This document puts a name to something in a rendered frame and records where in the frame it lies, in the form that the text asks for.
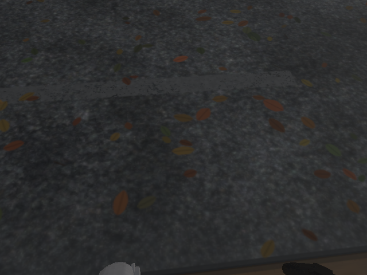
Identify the robot left thigh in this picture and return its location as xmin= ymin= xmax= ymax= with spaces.
xmin=100 ymin=262 xmax=140 ymax=275

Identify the robot right hand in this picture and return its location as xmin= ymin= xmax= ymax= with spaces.
xmin=282 ymin=262 xmax=335 ymax=275

